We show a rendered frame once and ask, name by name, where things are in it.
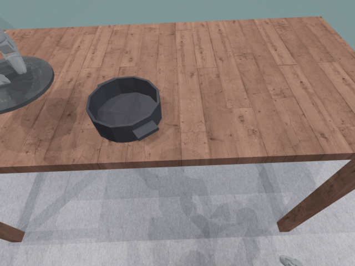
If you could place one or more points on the knob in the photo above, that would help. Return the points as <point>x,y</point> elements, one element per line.
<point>8,71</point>

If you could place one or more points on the lid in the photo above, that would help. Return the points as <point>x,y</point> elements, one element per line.
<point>28,87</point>

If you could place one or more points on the robot right hand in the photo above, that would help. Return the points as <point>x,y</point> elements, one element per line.
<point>288,261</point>

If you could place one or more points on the table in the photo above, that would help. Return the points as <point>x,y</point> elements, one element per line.
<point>231,92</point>

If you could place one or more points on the robot left hand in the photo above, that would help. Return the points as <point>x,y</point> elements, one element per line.
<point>7,45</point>

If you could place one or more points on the pot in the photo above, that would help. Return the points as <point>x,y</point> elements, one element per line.
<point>125,109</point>

